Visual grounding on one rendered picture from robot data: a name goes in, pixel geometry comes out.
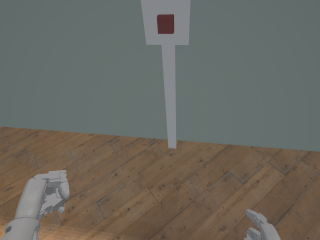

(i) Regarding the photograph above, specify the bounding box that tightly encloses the robot left forearm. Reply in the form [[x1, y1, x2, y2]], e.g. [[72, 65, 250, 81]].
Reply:
[[1, 217, 40, 240]]

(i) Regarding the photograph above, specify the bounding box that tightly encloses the panel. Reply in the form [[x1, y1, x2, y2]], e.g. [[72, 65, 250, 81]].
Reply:
[[141, 0, 191, 149]]

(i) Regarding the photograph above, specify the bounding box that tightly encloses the button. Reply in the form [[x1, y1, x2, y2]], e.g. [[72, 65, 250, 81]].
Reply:
[[157, 14, 174, 34]]

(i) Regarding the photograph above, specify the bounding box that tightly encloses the right robot hand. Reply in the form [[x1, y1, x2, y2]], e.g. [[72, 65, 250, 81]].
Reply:
[[244, 209, 281, 240]]

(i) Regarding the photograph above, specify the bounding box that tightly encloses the left robot hand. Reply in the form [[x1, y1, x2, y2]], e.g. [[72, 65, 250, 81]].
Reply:
[[14, 170, 70, 220]]

